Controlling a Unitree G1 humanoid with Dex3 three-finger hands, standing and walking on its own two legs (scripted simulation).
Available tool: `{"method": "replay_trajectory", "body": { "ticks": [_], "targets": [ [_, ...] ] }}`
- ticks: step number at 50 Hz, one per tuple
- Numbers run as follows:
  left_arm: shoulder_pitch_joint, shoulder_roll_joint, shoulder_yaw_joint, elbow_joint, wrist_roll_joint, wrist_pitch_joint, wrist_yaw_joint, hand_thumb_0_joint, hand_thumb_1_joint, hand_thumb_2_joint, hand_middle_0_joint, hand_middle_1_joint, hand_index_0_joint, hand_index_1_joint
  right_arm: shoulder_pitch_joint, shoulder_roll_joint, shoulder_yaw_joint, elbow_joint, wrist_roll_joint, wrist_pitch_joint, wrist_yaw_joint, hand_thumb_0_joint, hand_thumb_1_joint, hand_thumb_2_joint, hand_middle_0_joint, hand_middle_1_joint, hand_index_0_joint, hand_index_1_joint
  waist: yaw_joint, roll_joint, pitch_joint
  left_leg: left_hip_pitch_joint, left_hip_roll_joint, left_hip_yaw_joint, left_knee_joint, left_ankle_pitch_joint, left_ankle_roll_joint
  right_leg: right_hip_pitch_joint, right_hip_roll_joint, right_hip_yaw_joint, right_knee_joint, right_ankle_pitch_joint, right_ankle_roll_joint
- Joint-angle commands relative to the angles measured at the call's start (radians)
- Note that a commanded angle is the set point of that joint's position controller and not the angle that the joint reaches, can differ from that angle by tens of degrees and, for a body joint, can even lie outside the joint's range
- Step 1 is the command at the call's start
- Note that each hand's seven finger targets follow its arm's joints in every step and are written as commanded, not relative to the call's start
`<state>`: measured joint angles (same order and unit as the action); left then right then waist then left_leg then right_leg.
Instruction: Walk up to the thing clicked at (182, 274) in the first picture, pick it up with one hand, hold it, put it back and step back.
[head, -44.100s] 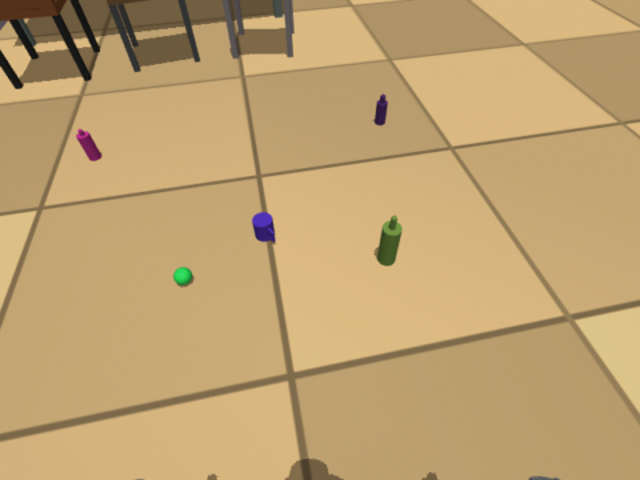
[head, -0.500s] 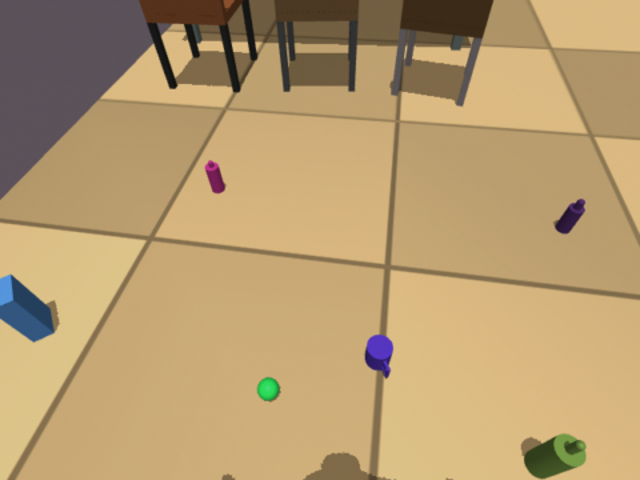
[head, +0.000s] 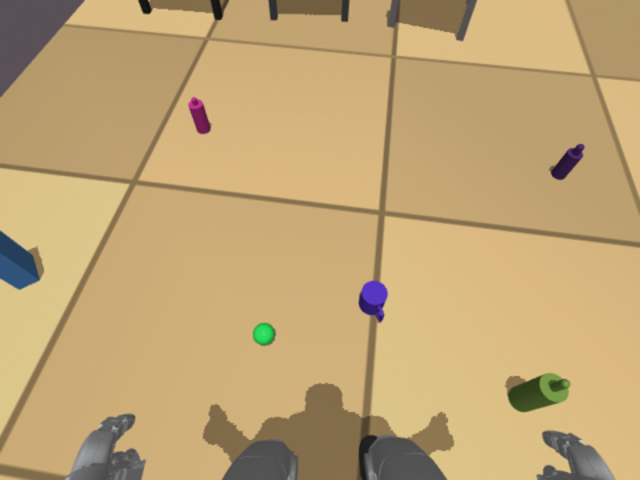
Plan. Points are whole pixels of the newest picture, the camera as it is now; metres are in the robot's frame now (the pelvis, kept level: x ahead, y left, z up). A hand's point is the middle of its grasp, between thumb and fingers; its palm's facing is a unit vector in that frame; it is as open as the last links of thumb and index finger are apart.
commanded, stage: step back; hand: left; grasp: from above
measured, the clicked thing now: (263, 333) +0.49 +0.18 -0.73
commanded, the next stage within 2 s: none
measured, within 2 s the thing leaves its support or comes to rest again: neither
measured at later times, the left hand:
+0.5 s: hand out of the picture +0.02 +0.30 -0.16, palm faces -0.13 -0.91 -0.38, open 7.3 cm
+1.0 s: hand out of the picture -0.09 +0.27 -0.16, palm faces -0.05 -0.94 -0.33, open 7.3 cm
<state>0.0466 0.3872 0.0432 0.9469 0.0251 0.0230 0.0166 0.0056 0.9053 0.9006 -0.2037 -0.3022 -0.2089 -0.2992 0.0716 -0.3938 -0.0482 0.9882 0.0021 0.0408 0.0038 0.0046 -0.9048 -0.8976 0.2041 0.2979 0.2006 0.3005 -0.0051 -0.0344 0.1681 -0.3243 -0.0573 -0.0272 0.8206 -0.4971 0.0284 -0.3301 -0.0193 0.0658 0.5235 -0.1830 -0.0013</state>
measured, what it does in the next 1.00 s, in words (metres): walks backwards: right foot, then left foot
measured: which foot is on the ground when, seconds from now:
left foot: down 0.00-0.60, up 0.62-0.92, down 0.94-1.00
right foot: down 0.00-0.08, up 0.10-0.54, down 0.56-0.96, up 0.98-1.00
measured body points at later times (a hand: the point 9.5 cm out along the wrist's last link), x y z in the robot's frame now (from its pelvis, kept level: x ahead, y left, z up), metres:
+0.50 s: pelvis -0.09 +0.04 -0.01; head -0.03 +0.04 +0.43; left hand +0.03 +0.35 -0.14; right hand -0.02 -0.27 -0.13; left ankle -0.04 +0.12 -0.73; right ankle -0.13 -0.09 -0.72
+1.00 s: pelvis -0.25 +0.03 -0.01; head -0.19 +0.05 +0.43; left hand -0.09 +0.32 -0.14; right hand -0.18 -0.29 -0.12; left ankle -0.25 +0.14 -0.74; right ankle -0.15 -0.08 -0.72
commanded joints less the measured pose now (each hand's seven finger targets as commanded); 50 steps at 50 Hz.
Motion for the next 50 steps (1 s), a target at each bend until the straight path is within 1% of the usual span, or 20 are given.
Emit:
{"method": "replay_trajectory", "body": {
  "ticks": [1, 2, 3, 4, 5, 6, 11, 15, 18, 26, 28, 30, 31, 36, 42, 46, 47, 48, 49, 50],
  "targets": [
    [-0.056, 0.236, 0.052, -0.132, 0.002, 0.006, 0.017, 0.0, 0.9, 0.9, -0.2, -0.3, -0.2, -0.3, 0.148, -0.159, -0.051, -0.042, -0.013, -0.02, -0.011, 0.0, -0.9, -0.9, 0.2, 0.3, 0.2, 0.3, -0.034, -0.099, -0.271, 0.113, 0.021, 0.02, -0.251, 0.197, -0.014, 0.117, -0.172, 0.142, 0.032, 0.391, -0.165],
    [-0.052, 0.222, 0.048, -0.144, -0.007, 0.015, 0.013, 0.0, 0.9, 0.9, -0.2, -0.3, -0.2, -0.3, 0.153, -0.17, -0.055, -0.045, -0.027, -0.025, -0.014, 0.0, -0.9, -0.9, 0.2, 0.3, 0.2, 0.3, -0.048, -0.042, -0.25, 0.153, 0.052, -0.002, -0.395, 0.35, -0.012, 0.074, -0.122, 0.118, 0.083, 0.294, -0.118],
    [-0.05, 0.19, 0.043, -0.162, -0.018, 0.02, 0.01, 0.0, 0.9, 0.9, -0.2, -0.3, -0.2, -0.3, 0.149, -0.21, -0.068, -0.054, -0.041, -0.029, -0.018, 0.0, -0.9, -0.9, 0.2, 0.3, 0.2, 0.3, -0.04, 0.088, -0.234, 0.192, 0.161, -0.165, -0.469, 0.517, 0.007, 0.001, -0.022, 0.091, 0.195, 0.133, -0.071],
    [-0.044, 0.151, 0.038, -0.169, -0.023, 0.022, 0.014, 0.0, 0.9, 0.9, -0.2, -0.3, -0.2, -0.3, 0.14, -0.287, -0.087, -0.06, -0.053, -0.034, -0.019, 0.0, -0.9, -0.9, 0.2, 0.3, 0.2, 0.3, -0.029, 0.259, -0.204, 0.287, 0.314, -0.367, -0.487, 0.778, 0.054, -0.199, 0.139, 0.063, 0.335, -0.279, -0.036],
    [-0.012, 0.169, 0.044, -0.149, -0.011, 0.031, 0.023, 0.0, 0.9, 0.9, -0.2, -0.3, -0.2, -0.3, 0.121, -0.285, -0.087, -0.071, -0.054, -0.036, -0.022, 0.0, -0.9, -0.9, 0.2, 0.3, 0.2, 0.3, -0.008, 0.135, -0.2, 0.257, 0.336, -0.304, -0.42, 0.895, 0.08, -0.197, 0.138, 0.127, 0.447, -0.398, -0.026],
    [0.016, 0.169, 0.044, -0.154, -0.006, 0.029, 0.031, 0.0, 0.9, 0.9, -0.2, -0.3, -0.2, -0.3, 0.117, -0.332, -0.093, -0.101, -0.043, -0.037, -0.024, 0.0, -0.9, -0.9, 0.2, 0.3, 0.2, 0.3, -0.039, 0.232, -0.215, 0.216, 0.423, -0.396, -0.447, 0.933, 0.126, -0.194, 0.149, 0.143, 0.519, -0.459, -0.013],
    [0.102, 0.187, 0.065, -0.123, -0.015, 0.034, 0.02, 0.0, 0.9, 0.9, -0.2, -0.3, -0.2, -0.3, -0.002, -0.207, -0.065, -0.14, -0.032, -0.047, -0.047, 0.0, -0.9, -0.9, 0.2, 0.3, 0.2, 0.3, 0.044, 0.163, -0.175, 0.29, 0.238, -0.146, -0.394, 0.878, 0.032, -0.224, 0.144, 0.159, 0.638, -0.225, -0.011],
    [0.068, 0.173, 0.075, -0.154, -0.004, 0.023, 0.013, 0.0, 0.9, 0.9, -0.2, -0.3, -0.2, -0.3, 0.107, -0.195, -0.071, -0.136, -0.014, -0.048, -0.059, 0.0, -0.9, -0.9, 0.2, 0.3, 0.2, 0.3, -0.02, 0.137, -0.197, 0.388, 0.249, -0.155, -0.371, 0.879, 0.036, -0.203, 0.124, 0.124, 0.515, -0.224, 0.022],
    [0.066, 0.174, 0.076, -0.17, -0.004, 0.025, 0.011, 0.0, 0.9, 0.9, -0.2, -0.3, -0.2, -0.3, 0.132, -0.221, -0.08, -0.147, -0.018, -0.045, -0.057, 0.0, -0.9, -0.9, 0.2, 0.3, 0.2, 0.3, -0.045, 0.139, -0.208, 0.393, 0.31, -0.194, -0.364, 0.843, 0.115, -0.155, 0.094, 0.105, 0.406, -0.298, 0.029],
    [0.204, 0.16, 0.084, -0.131, 0.01, 0.014, -0.005, 0.0, 0.9, 0.9, -0.2, -0.3, -0.2, -0.3, 0.034, -0.254, -0.084, -0.184, -0.018, -0.039, -0.04, 0.0, -0.9, -0.9, 0.2, 0.3, 0.2, 0.3, 0.021, 0.138, -0.238, 0.176, 0.346, -0.224, -0.355, 0.572, 0.151, 0.108, 0.035, 0.001, 0.061, -0.171, -0.026],
    [0.242, 0.18, 0.093, -0.119, 0.017, 0.004, -0.006, 0.0, 0.9, 0.9, -0.2, -0.3, -0.2, -0.3, 0.009, -0.222, -0.071, -0.181, -0.007, -0.034, -0.034, 0.0, -0.9, -0.9, 0.2, 0.3, 0.2, 0.3, 0.042, 0.038, -0.25, 0.069, 0.266, -0.162, -0.277, 0.441, 0.078, 0.206, -0.004, 0.068, -0.06, 0.031, -0.059],
    [0.159, 0.285, 0.113, -0.167, 0.009, 0.003, -0.012, 0.0, 0.9, 0.9, -0.2, -0.3, -0.2, -0.3, -0.015, -0.161, -0.055, -0.194, 0.002, -0.031, -0.034, 0.0, -0.9, -0.9, 0.2, 0.3, 0.2, 0.3, 0.051, -0.246, -0.145, -0.06, -0.025, 0.018, 0.009, 0.032, -0.036, 0.062, -0.268, 0.404, -0.214, 0.131, -0.245],
    [0.076, 0.299, 0.113, -0.209, 0.019, -0.001, -0.009, 0.0, 0.9, 0.9, -0.2, -0.3, -0.2, -0.3, 0.01, -0.175, -0.065, -0.177, -0.009, -0.022, -0.039, 0.0, -0.9, -0.9, 0.2, 0.3, 0.2, 0.3, 0.041, -0.266, -0.101, -0.019, -0.036, -0.039, 0.229, -0.139, -0.044, -0.087, -0.358, 0.496, -0.247, 0.107, -0.324],
    [0.018, 0.199, 0.099, -0.247, 0.013, -0.001, 0.004, 0.0, 0.9, 0.9, -0.2, -0.3, -0.2, -0.3, 0.126, -0.174, -0.044, -0.13, -0.003, -0.024, -0.036, 0.0, -0.9, -0.9, 0.2, 0.3, 0.2, 0.3, 0.003, -0.083, -0.108, -0.084, -0.077, -0.102, 0.351, 0.008, -0.041, 0.031, -0.142, 0.178, -0.141, 0.253, -0.192],
    [0.107, 0.198, 0.097, -0.274, 0.021, 0.017, 0.007, 0.0, 0.9, 0.9, -0.2, -0.3, -0.2, -0.3, 0.141, -0.166, -0.04, -0.176, -0.011, -0.035, -0.046, 0.0, -0.9, -0.9, 0.2, 0.3, 0.2, 0.3, 0.041, -0.146, -0.238, -0.106, 0.021, -0.032, -0.052, -0.049, -0.049, 0.35, -0.202, 0.202, -0.062, 0.359, -0.219],
    [0.09, 0.22, 0.088, -0.285, 0.002, 0.04, -0.005, 0.0, 0.9, 0.9, -0.2, -0.3, -0.2, -0.3, 0.235, -0.167, -0.06, -0.141, -0.024, -0.041, -0.038, 0.0, -0.9, -0.9, 0.2, 0.3, 0.2, 0.3, -0.009, -0.096, -0.269, 0.134, 0.017, 0.037, -0.448, 0.321, -0.016, 0.218, -0.127, 0.131, 0.037, 0.207, -0.115],
    [0.096, 0.186, 0.08, -0.29, -0.001, 0.045, -0.009, 0.0, 0.9, 0.9, -0.2, -0.3, -0.2, -0.3, 0.227, -0.207, -0.074, -0.147, -0.04, -0.043, -0.038, 0.0, -0.9, -0.9, 0.2, 0.3, 0.2, 0.3, -0.006, -0.005, -0.259, 0.197, 0.123, -0.116, -0.469, 0.298, 0.02, 0.068, -0.081, 0.114, 0.083, 0.051, -0.068],
    [0.105, 0.149, 0.075, -0.298, -0.004, 0.042, -0.011, 0.0, 0.9, 0.9, -0.2, -0.3, -0.2, -0.3, 0.187, -0.305, -0.094, -0.166, -0.054, -0.043, -0.035, 0.0, -0.9, -0.9, 0.2, 0.3, 0.2, 0.3, 0.005, 0.253, -0.231, 0.247, 0.356, -0.425, -0.518, 0.39, 0.109, -0.165, 0.064, 0.008, 0.286, -0.283, -0.018],
    [0.024, 0.202, 0.101, -0.306, 0.012, 0.039, 0.005, 0.0, 0.9, 0.9, -0.2, -0.3, -0.2, -0.3, 0.129, -0.382, -0.11, -0.191, -0.046, -0.04, -0.03, 0.0, -0.9, -0.9, 0.2, 0.3, 0.2, 0.3, -0.045, 0.298, -0.156, 0.016, 0.501, -0.525, -0.549, 0.394, 0.263, -0.142, 0.108, 0.048, 0.508, -0.451, 0.011],
    [-0.005, 0.224, 0.109, -0.298, 0.021, 0.04, 0.008, 0.0, 0.9, 0.9, -0.2, -0.3, -0.2, -0.3, 0.057, -0.369, -0.112, -0.212, -0.043, -0.053, -0.041, 0.0, -0.9, -0.9, 0.2, 0.3, 0.2, 0.3, -0.031, 0.266, -0.103, -0.113, 0.534, -0.555, -0.563, 0.414, 0.294, -0.077, 0.084, 0.146, 0.691, -0.427, 0.006]
  ]
}}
